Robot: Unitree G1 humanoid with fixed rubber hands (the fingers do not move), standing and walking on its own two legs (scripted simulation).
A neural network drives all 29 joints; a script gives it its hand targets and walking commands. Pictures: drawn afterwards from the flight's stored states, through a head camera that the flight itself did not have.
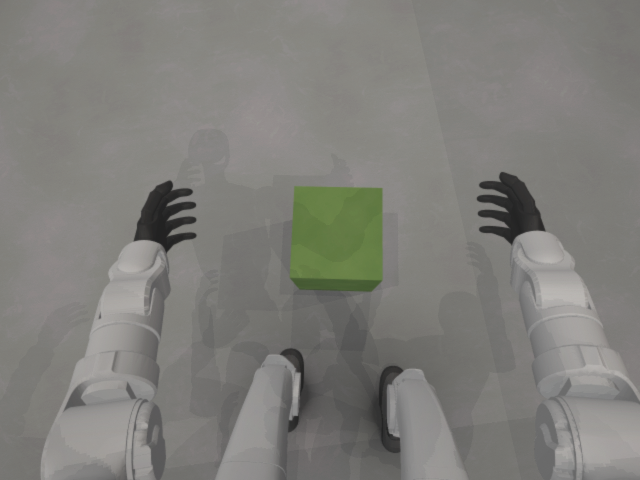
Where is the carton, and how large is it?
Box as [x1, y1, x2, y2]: [290, 186, 382, 291]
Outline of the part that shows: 294,186 290,278 300,289 371,291 382,280 381,188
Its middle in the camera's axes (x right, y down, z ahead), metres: +0.04 +0.00 +0.98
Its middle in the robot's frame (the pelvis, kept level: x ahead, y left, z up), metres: +0.49 +0.03 -0.57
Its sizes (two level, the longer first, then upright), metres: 0.210 0.200 0.250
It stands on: the floor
